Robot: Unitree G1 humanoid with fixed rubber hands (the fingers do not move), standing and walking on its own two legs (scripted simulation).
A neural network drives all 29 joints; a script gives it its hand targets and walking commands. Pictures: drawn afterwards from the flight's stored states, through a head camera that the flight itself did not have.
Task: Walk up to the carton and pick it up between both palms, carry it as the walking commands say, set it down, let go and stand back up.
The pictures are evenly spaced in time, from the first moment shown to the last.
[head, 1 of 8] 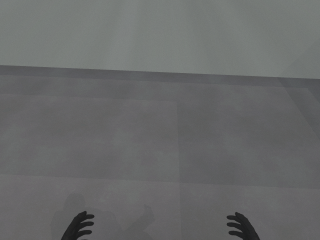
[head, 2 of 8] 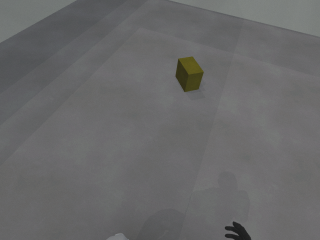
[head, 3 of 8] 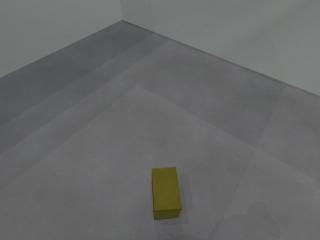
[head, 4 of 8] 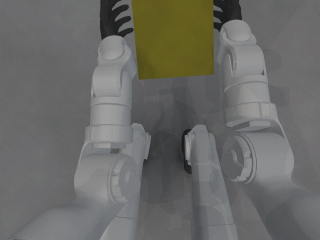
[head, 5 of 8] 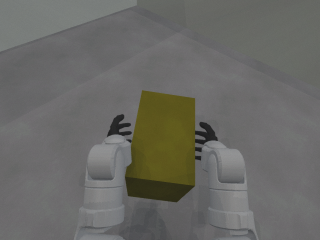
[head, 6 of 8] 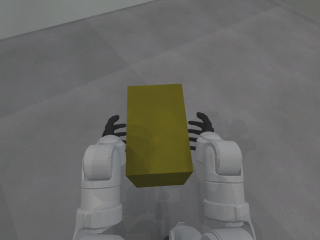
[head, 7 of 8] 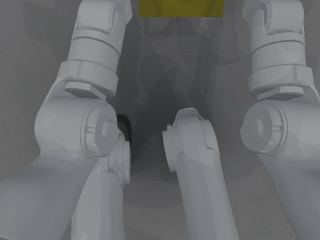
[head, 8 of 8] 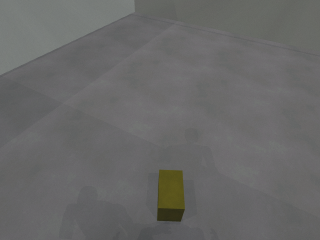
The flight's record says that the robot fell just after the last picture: no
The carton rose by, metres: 0.70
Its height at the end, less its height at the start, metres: +0.00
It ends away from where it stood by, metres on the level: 0.60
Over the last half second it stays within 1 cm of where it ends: yes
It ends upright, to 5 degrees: yes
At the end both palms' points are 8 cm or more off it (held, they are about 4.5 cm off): yes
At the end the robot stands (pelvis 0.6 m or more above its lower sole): yes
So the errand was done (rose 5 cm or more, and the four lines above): yes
